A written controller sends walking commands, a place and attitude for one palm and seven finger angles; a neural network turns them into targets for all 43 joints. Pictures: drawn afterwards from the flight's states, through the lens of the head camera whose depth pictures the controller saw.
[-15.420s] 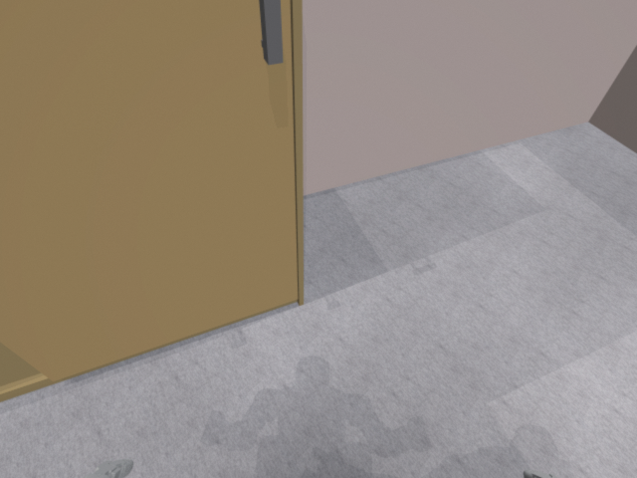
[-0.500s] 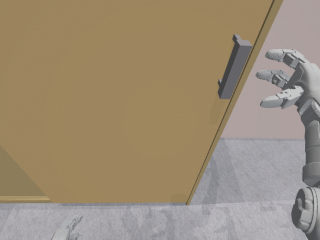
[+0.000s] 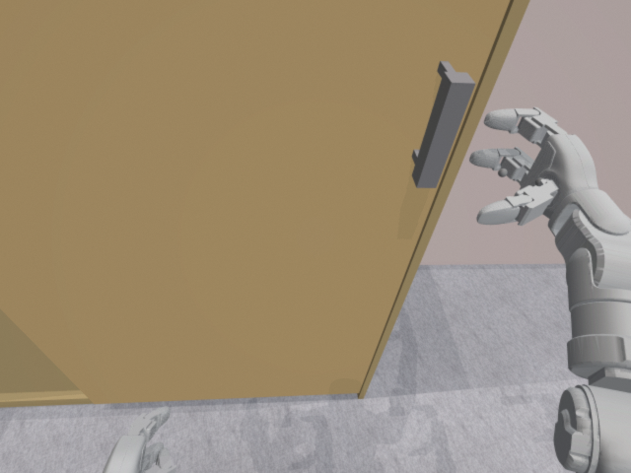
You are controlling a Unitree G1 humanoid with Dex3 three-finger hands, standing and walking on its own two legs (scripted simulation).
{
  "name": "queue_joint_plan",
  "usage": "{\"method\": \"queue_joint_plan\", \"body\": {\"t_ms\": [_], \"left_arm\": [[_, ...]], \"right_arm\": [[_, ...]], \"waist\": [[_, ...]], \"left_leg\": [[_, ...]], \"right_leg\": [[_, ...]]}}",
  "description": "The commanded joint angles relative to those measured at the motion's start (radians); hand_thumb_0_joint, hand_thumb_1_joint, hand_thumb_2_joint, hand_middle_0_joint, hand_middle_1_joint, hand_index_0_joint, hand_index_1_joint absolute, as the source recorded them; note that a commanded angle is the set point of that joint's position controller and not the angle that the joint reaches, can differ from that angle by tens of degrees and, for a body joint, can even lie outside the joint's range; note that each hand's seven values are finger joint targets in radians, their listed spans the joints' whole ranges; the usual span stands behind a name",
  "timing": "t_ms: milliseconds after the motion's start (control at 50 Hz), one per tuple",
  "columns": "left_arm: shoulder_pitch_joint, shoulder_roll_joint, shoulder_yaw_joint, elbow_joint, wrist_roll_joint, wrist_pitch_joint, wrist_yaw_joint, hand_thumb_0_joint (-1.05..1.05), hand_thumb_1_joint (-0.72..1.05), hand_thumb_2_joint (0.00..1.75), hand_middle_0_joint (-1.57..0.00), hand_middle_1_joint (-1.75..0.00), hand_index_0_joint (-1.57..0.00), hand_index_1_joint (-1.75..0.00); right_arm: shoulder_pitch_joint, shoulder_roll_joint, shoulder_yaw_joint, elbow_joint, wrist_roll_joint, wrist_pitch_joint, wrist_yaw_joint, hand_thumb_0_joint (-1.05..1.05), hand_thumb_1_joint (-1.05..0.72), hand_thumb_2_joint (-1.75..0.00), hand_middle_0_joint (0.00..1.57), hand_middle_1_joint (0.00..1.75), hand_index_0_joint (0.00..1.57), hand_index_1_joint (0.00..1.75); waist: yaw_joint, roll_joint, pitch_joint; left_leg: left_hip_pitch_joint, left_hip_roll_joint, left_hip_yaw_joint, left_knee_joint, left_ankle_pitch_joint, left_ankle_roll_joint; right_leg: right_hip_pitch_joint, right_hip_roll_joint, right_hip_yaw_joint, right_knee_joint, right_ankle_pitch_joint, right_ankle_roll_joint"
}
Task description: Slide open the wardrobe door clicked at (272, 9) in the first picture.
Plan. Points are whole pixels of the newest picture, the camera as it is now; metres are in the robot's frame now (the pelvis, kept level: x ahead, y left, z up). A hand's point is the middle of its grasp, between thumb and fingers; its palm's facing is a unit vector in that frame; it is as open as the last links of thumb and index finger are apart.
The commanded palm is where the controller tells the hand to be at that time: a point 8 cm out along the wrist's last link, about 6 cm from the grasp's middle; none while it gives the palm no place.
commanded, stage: move the hooked fingers beside the handle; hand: right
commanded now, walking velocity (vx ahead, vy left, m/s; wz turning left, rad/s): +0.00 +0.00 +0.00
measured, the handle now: (434, 125) +0.48 -0.10 +0.23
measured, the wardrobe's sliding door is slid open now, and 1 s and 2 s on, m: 0.00 0.00 0.00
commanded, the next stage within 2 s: none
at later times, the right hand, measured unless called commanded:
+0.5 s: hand (509, 162) +0.41 -0.18 +0.23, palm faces -0.05 +1.00 -0.03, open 13.9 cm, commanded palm +0.39 -0.23 +0.24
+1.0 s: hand (494, 163) +0.41 -0.17 +0.23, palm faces -0.07 +1.00 -0.05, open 14.0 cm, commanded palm +0.39 -0.22 +0.24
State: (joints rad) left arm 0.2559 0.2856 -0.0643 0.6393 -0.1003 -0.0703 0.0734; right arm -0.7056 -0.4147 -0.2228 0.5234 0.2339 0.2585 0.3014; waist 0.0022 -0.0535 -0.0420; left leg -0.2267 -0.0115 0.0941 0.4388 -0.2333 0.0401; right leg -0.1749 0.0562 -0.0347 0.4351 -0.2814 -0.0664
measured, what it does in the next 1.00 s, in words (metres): stands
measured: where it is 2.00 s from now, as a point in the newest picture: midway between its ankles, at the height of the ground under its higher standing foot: outside the picture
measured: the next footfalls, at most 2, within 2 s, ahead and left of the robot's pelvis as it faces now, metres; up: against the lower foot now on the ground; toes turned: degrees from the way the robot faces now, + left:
none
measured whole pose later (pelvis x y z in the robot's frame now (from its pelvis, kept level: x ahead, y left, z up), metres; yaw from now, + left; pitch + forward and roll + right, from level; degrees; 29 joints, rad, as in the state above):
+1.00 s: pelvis +0.00 +0.01 +0.00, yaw +1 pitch +1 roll +0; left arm 0.25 0.28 -0.07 0.63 -0.10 -0.06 0.07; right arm -0.73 -0.42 -0.26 0.56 0.21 0.23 0.28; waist 0.02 -0.05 -0.04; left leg -0.23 -0.03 0.08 0.43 -0.22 0.05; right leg -0.17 0.04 -0.04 0.43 -0.27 -0.05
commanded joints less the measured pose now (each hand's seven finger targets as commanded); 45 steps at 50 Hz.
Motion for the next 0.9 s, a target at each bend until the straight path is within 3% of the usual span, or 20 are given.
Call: {"method": "queue_joint_plan", "body": {"t_ms": [0,20,40,60,120,180,220,280,340,400,440,540,600,660,680,740,780,820,860,880], "left_arm": [[-0.097,0.11,0.037,-0.127,0.004,-0.072,0.019,0.0,0.9,0.9,-0.2,-0.3,-0.2,-0.3],[-0.088,0.111,0.038,-0.112,0.004,-0.071,0.02,0.0,0.9,0.9,-0.2,-0.3,-0.2,-0.3],[-0.087,0.112,0.035,-0.103,0.003,-0.065,0.021,0.0,0.9,0.9,-0.2,-0.3,-0.2,-0.3],[-0.074,0.119,0.04,-0.1,0.004,-0.055,0.018,0.0,0.9,0.9,-0.2,-0.3,-0.2,-0.3],[-0.066,0.118,0.04,-0.111,-0.001,-0.042,0.013,0.0,0.9,0.9,-0.2,-0.3,-0.2,-0.3],[-0.056,0.127,0.047,-0.137,-0.002,-0.032,0.008,0.0,0.9,0.9,-0.2,-0.3,-0.2,-0.3],[-0.07,0.122,0.052,-0.161,-0.003,-0.043,0.007,0.0,0.9,0.9,-0.2,-0.3,-0.2,-0.3],[-0.088,0.115,0.049,-0.178,-0.001,-0.057,0.003,0.0,0.9,0.9,-0.2,-0.3,-0.2,-0.3],[-0.087,0.117,0.049,-0.16,-0.004,-0.059,0.003,0.0,0.9,0.9,-0.2,-0.3,-0.2,-0.3],[-0.096,0.12,0.047,-0.151,-0.008,-0.053,0.002,0.0,0.9,0.9,-0.2,-0.3,-0.2,-0.3],[-0.089,0.123,0.047,-0.146,-0.011,-0.045,0.005,0.0,0.9,0.9,-0.2,-0.3,-0.2,-0.3],[-0.096,0.12,0.048,-0.157,-0.011,-0.054,0.016,0.0,0.9,0.9,-0.2,-0.3,-0.2,-0.3],[-0.103,0.113,0.043,-0.156,-0.006,-0.07,0.019,0.0,0.9,0.9,-0.2,-0.3,-0.2,-0.3],[-0.098,0.114,0.039,-0.135,-0.006,-0.065,0.014,0.0,0.9,0.9,-0.2,-0.3,-0.2,-0.3],[-0.099,0.116,0.038,-0.129,-0.009,-0.062,0.013,0.0,0.9,0.9,-0.2,-0.3,-0.2,-0.3],[-0.094,0.123,0.039,-0.124,-0.015,-0.045,0.005,0.0,0.9,0.9,-0.2,-0.3,-0.2,-0.3],[-0.09,0.129,0.043,-0.137,-0.016,-0.027,0.0,0.0,0.9,0.9,-0.2,-0.3,-0.2,-0.3],[-0.097,0.122,0.046,-0.157,-0.013,-0.025,-0.001,0.0,0.9,0.9,-0.2,-0.3,-0.2,-0.3],[-0.104,0.115,0.046,-0.171,-0.012,-0.028,0.002,0.0,0.9,0.9,-0.2,-0.3,-0.2,-0.3],[-0.114,0.113,0.043,-0.178,-0.008,-0.037,0.004,0.0,0.9,0.9,-0.2,-0.3,-0.2,-0.3]], "right_arm": [[-0.675,-0.242,-0.1,-0.265,0.033,-0.11,-0.03,0.0,0.5,-0.3,0.3,1.2,0.3,1.2],[-0.649,-0.276,-0.133,-0.201,0.022,-0.098,-0.051,0.0,0.5,-0.3,0.3,1.2,0.3,1.2],[-0.618,-0.267,-0.122,-0.139,0.007,-0.081,-0.063,0.0,0.5,-0.3,0.3,1.2,0.3,1.2],[-0.586,-0.325,-0.161,-0.098,-0.012,-0.067,-0.08,0.0,0.5,-0.3,0.3,1.2,0.3,1.2],[-0.535,-0.273,-0.105,-0.001,-0.042,-0.037,-0.076,0.0,0.5,-0.3,0.3,1.2,0.3,1.2],[-0.491,-0.286,-0.112,-0.01,-0.032,-0.059,-0.038,0.0,0.5,-0.3,0.3,1.2,0.3,1.2],[-0.497,-0.281,-0.117,-0.106,-0.012,-0.093,-0.005,0.0,0.5,-0.3,0.3,1.2,0.3,1.2],[-0.537,-0.26,-0.108,-0.257,0.017,-0.133,0.023,0.0,0.5,-0.3,0.3,1.2,0.3,1.2],[-0.484,-0.305,-0.169,-0.227,0.025,-0.108,0.013,0.0,0.5,-0.3,0.3,1.2,0.3,1.2],[-0.435,-0.312,-0.169,-0.172,0.005,-0.058,-0.009,0.0,0.5,-0.3,0.3,1.2,0.3,1.2],[-0.438,-0.303,-0.144,-0.131,-0.007,-0.031,-0.02,0.0,0.5,-0.3,0.3,1.2,0.3,1.2],[-0.585,-0.286,-0.097,-0.227,0.003,-0.07,0.006,0.0,0.5,-0.3,0.3,1.2,0.3,1.2],[-0.646,-0.264,-0.08,-0.282,0.02,-0.114,0.023,0.0,0.5,-0.3,0.3,1.2,0.3,1.2],[-0.563,-0.27,-0.102,-0.182,0.029,-0.096,0.022,0.0,0.5,-0.3,0.3,1.2,0.3,1.2],[-0.528,-0.283,-0.131,-0.114,0.028,-0.077,0.015,0.0,0.5,-0.3,0.3,1.2,0.3,1.2],[-0.442,-0.225,-0.083,0.012,0.01,-0.02,-0.003,0.0,0.5,-0.3,0.3,1.2,0.3,1.2],[-0.418,-0.272,-0.11,0.015,-0.01,-0.008,-0.015,0.0,0.5,-0.3,0.3,1.2,0.3,1.2],[-0.457,-0.272,-0.105,-0.054,-0.013,-0.027,-0.021,0.0,0.5,-0.3,0.3,1.2,0.3,1.2],[-0.529,-0.269,-0.089,-0.163,-0.003,-0.074,-0.021,0.0,0.5,-0.3,0.3,1.2,0.3,1.2],[-0.61,-0.276,-0.093,-0.237,0.001,-0.101,-0.017,0.0,0.5,-0.3,0.3,1.2,0.3,1.2]], "waist": [[0.039,-0.001,-0.323],[0.032,0.03,-0.285],[0.029,0.009,-0.244],[0.015,0.032,-0.24],[0.018,0.014,-0.22],[0.013,0.068,-0.287],[0.01,0.059,-0.369],[0.008,0.004,-0.41],[0.0,0.036,-0.327],[-0.003,0.021,-0.216],[0.011,0.022,-0.188],[0.042,0.022,-0.311],[0.045,-0.026,-0.387],[0.027,-0.009,-0.33],[0.02,0.034,-0.282],[0.02,0.07,-0.173],[0.01,0.075,-0.192],[0.012,0.086,-0.243],[0.02,0.086,-0.3],[0.022,0.046,-0.348]], "left_leg": [[0.039,0.025,-0.072,-0.041,0.261,0.011],[0.048,0.026,-0.071,-0.048,0.244,0.011],[0.046,0.031,-0.073,-0.049,0.231,0.012],[0.07,0.034,-0.077,-0.057,0.23,0.01],[0.081,0.042,-0.081,-0.044,0.259,0.013],[0.131,0.042,-0.082,-0.033,0.337,0.012],[0.169,0.043,-0.09,-0.021,0.394,0.011],[0.163,0.037,-0.093,-0.02,0.429,0.01],[0.153,0.037,-0.089,-0.032,0.397,0.007],[0.109,0.039,-0.089,-0.047,0.334,0.007],[0.084,0.041,-0.091,-0.056,0.28,0.005],[0.12,0.041,-0.1,-0.047,0.317,0.003],[0.116,0.036,-0.098,-0.037,0.352,0.008],[0.11,0.038,-0.093,-0.044,0.344,0.009],[0.102,0.036,-0.09,-0.046,0.33,0.007],[0.048,0.042,-0.082,-0.05,0.266,0.004],[0.07,0.045,-0.09,-0.048,0.271,0.003],[0.101,0.046,-0.09,-0.037,0.306,0.003],[0.121,0.043,-0.094,-0.033,0.326,0.003],[0.138,0.042,-0.102,-0.031,0.336,0.005]], "right_leg": [[0.174,-0.071,0.11,-0.027,0.332,0.044],[0.13,-0.069,0.105,-0.038,0.296,0.04],[0.091,-0.067,0.096,-0.047,0.271,0.038],[0.069,-0.067,0.09,-0.052,0.269,0.035],[0.03,-0.065,0.081,-0.058,0.273,0.033],[0.054,-0.072,0.077,-0.048,0.339,0.029],[0.1,-0.072,0.073,-0.032,0.388,0.023],[0.168,-0.074,0.076,-0.02,0.456,0.024],[0.11,-0.07,0.066,-0.031,0.385,0.021],[0.049,-0.066,0.06,-0.046,0.308,0.019],[0.024,-0.065,0.063,-0.05,0.254,0.018],[0.093,-0.063,0.067,-0.027,0.287,0.008],[0.172,-0.06,0.08,-0.012,0.345,0.012],[0.13,-0.06,0.076,-0.019,0.335,0.019],[0.091,-0.059,0.074,-0.026,0.305,0.018],[0.011,-0.061,0.075,-0.044,0.237,0.021],[0.0,-0.063,0.068,-0.044,0.244,0.019],[0.017,-0.062,0.069,-0.036,0.275,0.016],[0.062,-0.066,0.071,-0.027,0.303,0.011],[0.091,-0.063,0.072,-0.028,0.31,0.009]]}}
